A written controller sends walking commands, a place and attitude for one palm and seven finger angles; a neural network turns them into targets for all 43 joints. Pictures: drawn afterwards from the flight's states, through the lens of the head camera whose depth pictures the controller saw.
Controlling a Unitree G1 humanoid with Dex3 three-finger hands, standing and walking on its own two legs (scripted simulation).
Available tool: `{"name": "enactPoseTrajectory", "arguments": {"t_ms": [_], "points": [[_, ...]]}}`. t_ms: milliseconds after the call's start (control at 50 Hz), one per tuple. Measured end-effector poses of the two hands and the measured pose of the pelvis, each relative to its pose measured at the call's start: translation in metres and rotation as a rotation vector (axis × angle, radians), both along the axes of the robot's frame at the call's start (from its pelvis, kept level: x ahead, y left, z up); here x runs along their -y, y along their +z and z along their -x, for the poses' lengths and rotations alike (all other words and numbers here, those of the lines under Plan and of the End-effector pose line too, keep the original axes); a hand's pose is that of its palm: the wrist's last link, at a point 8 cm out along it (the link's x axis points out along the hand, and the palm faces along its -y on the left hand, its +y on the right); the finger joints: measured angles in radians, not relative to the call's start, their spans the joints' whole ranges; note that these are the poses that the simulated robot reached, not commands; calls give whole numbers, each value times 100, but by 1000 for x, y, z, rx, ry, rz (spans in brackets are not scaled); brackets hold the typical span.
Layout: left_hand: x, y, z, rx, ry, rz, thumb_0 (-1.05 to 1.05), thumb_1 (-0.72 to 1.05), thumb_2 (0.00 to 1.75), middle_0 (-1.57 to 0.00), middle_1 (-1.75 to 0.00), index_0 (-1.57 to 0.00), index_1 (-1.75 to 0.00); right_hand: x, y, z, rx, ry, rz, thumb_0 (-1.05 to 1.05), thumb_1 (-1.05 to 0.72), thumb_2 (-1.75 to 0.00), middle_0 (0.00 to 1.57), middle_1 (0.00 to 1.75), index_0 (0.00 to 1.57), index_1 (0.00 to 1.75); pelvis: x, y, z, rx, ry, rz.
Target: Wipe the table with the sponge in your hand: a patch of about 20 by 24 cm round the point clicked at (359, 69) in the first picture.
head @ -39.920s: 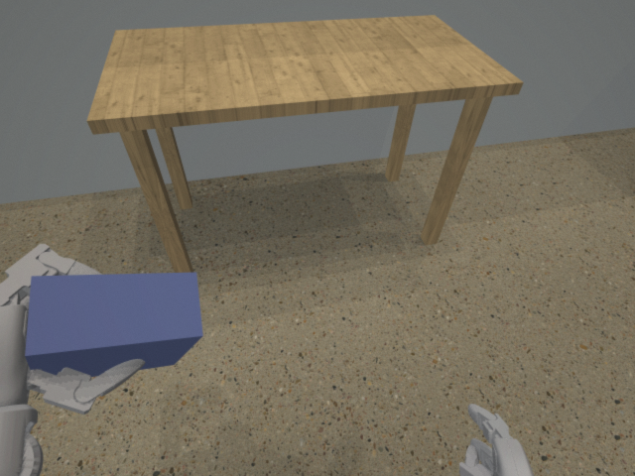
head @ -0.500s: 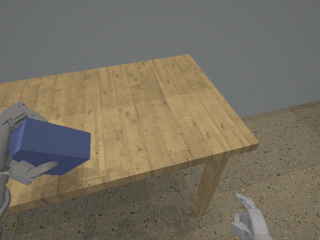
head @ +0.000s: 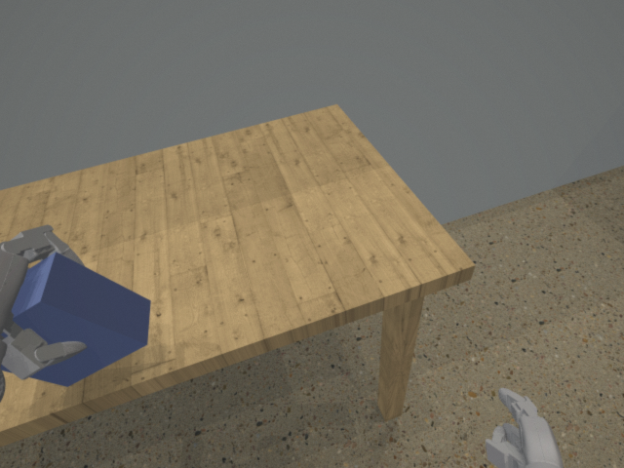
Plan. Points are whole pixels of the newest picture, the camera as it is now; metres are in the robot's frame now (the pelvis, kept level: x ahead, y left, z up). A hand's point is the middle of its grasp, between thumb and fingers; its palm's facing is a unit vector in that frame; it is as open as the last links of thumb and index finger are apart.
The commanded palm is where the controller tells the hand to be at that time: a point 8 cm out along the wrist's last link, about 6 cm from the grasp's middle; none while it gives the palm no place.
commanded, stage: turn the palm down, sponge in hand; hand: left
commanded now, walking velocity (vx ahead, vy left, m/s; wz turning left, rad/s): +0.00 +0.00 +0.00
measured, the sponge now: (79, 331) +0.22 +0.30 +0.11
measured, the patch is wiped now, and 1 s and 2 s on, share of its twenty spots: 0.00 0.00 0.00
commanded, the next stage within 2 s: move the sponge above the wiping area in 1.18 s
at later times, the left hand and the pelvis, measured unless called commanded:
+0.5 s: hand (37, 309) +0.22 +0.32 +0.17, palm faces +0.11 -0.21 -0.97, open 10.3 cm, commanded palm +0.18 +0.31 +0.24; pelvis -0.01 +0.03 +0.01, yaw +0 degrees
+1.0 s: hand (42, 311) +0.22 +0.32 +0.16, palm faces +0.05 -0.09 -0.99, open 10.3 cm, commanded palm +0.18 +0.32 +0.25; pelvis -0.01 +0.04 +0.02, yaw +0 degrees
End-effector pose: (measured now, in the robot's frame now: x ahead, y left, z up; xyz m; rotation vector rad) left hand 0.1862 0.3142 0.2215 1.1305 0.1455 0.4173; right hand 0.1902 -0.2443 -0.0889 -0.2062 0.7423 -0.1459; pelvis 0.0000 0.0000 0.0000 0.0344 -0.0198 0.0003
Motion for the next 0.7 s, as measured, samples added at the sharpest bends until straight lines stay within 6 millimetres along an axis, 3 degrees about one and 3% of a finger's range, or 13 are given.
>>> {"name": "enactPoseTrajectory", "arguments": {"t_ms": [100,180,320,400,540,620,700], "points": [[19,-10,-4,-38,-103,-23,-1,-53,103,-71,-133,-74,-132,-8,7,-8,40,8,6,1,-91,-90,20,30,20,30,-4,0,1,5,-3,3],[32,-3,-8,10,-174,-82,-1,-53,103,-71,-133,-74,-132,-22,14,-17,74,29,-5,1,-91,-90,20,30,20,30,-8,1,1,7,-8,6],[1,21,-9,36,-3,-159,-1,-53,103,-71,-133,-74,-132,-49,20,-30,92,76,-58,1,-91,-90,20,30,20,30,-18,6,2,17,-9,7],[-14,17,-6,-44,83,-155,-1,-53,103,-71,-133,-74,-133,-61,23,-36,98,105,-75,1,-90,-90,20,30,20,30,-24,8,4,24,2,9],[4,-7,-9,-158,-34,-187,-1,-53,103,-71,-133,-74,-133,-81,33,-45,119,157,-58,1,-91,-90,20,30,20,30,-32,12,8,41,4,12],[11,5,-12,-98,-88,-270,-1,-53,103,-71,-133,-74,-132,-92,38,-49,121,186,-59,1,-91,-90,20,30,20,30,-35,14,8,51,-1,14],[-4,25,-14,-28,-5,-316,0,-53,103,-71,-133,-74,-132,-101,39,-52,110,203,-85,1,-90,-90,20,30,20,30,-38,16,7,53,-3,16]]}}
